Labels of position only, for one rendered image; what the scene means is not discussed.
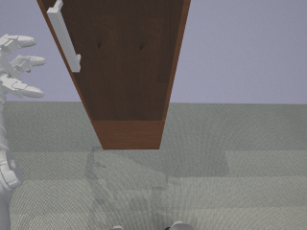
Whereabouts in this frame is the handle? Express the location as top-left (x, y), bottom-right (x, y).
top-left (47, 0), bottom-right (82, 73)

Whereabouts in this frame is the right robot shin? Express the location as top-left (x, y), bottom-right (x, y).
top-left (171, 220), bottom-right (183, 228)

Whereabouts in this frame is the cupboard door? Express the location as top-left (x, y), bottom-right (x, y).
top-left (41, 0), bottom-right (184, 121)

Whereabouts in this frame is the robot left forearm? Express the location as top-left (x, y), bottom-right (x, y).
top-left (0, 90), bottom-right (11, 150)

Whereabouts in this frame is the robot left upper arm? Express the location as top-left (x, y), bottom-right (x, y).
top-left (0, 149), bottom-right (24, 230)

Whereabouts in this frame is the left robot shin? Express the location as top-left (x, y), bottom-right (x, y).
top-left (113, 225), bottom-right (123, 229)

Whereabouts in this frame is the robot shin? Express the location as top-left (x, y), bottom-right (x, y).
top-left (171, 220), bottom-right (183, 228)
top-left (113, 225), bottom-right (123, 229)

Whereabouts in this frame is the robot left hand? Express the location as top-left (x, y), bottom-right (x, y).
top-left (0, 34), bottom-right (46, 99)

